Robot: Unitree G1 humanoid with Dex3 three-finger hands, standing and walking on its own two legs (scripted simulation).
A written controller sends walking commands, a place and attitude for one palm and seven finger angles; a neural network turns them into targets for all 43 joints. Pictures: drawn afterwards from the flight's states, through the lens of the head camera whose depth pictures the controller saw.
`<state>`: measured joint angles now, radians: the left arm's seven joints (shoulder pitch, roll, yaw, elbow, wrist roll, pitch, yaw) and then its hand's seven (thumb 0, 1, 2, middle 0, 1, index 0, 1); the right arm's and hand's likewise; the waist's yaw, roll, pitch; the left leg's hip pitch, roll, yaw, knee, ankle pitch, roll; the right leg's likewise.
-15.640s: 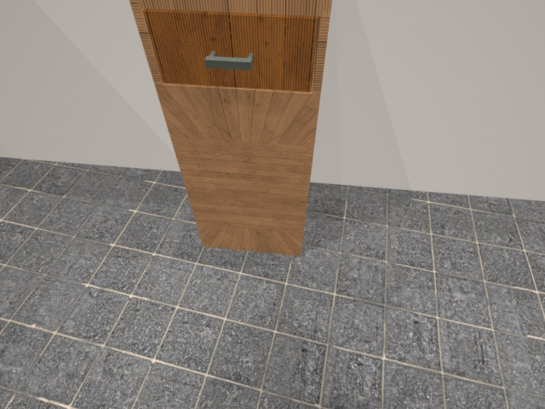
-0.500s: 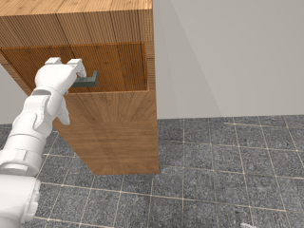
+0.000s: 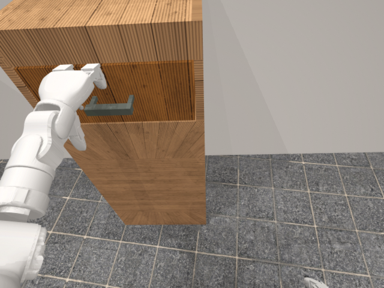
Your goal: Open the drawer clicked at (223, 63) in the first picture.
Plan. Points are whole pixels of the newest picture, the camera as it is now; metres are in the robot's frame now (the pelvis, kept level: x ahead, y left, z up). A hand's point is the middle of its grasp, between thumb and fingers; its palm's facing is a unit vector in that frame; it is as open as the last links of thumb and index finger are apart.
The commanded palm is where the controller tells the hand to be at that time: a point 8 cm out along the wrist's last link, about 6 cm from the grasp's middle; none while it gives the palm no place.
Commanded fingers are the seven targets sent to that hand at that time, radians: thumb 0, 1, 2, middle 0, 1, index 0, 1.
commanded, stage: lift the fingers back up to retry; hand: left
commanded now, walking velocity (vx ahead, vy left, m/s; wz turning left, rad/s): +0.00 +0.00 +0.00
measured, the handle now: (111, 104) +0.49 +0.22 +0.11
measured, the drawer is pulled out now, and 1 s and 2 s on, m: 0.00 0.00 0.00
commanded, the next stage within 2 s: re-aim the fingers above the handle in 0.34 s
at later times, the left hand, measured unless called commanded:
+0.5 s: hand (86, 102) +0.43 +0.24 +0.17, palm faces -0.02 +0.00 -1.00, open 13.8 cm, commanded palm +0.41 +0.24 +0.24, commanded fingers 0.00 -0.50 0.30 -0.30 -1.20 -0.30 -1.20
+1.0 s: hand (86, 101) +0.44 +0.24 +0.17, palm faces +0.00 -0.01 -1.00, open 13.7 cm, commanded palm +0.41 +0.25 +0.24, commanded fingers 0.00 -0.50 0.30 -0.30 -1.20 -0.30 -1.20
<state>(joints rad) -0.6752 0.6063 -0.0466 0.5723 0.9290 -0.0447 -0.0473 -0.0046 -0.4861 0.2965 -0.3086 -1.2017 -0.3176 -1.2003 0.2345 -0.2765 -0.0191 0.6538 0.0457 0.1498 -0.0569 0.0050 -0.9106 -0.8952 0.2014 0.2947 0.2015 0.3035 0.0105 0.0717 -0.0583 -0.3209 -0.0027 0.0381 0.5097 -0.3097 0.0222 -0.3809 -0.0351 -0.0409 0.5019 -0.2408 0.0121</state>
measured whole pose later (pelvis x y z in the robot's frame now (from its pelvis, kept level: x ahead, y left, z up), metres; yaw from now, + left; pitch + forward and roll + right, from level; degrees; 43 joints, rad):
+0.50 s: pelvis +0.01 +0.00 +0.00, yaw +1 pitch +7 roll +0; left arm -0.71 0.59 -0.09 0.52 0.90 -0.01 -0.16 0.00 -0.49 0.30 -0.32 -1.21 -0.32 -1.21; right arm 0.20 -0.28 0.00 0.64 0.05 0.17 -0.04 0.00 -0.91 -0.90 0.20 0.29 0.20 0.30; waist 0.03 0.08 -0.05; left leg -0.28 -0.01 0.02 0.46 -0.29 0.02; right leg -0.34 -0.04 -0.06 0.46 -0.24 0.01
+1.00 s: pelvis +0.01 -0.01 +0.00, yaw +0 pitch +7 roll +0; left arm -0.72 0.61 -0.05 0.57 0.91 -0.02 -0.13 0.00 -0.49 0.30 -0.34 -1.22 -0.33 -1.22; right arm 0.20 -0.28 0.00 0.65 0.05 0.16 -0.05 0.01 -0.91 -0.90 0.20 0.29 0.20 0.30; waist 0.01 0.08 -0.05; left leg -0.29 0.00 0.03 0.46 -0.29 0.01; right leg -0.35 -0.03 -0.05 0.47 -0.23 0.00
